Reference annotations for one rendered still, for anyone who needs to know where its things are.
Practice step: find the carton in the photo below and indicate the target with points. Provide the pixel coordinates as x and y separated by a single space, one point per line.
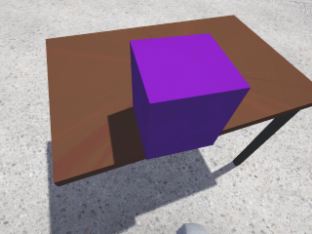
185 90

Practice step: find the robot right thigh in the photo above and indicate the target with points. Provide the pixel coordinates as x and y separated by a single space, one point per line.
192 228

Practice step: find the table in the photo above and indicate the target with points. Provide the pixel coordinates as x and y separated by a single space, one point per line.
93 123

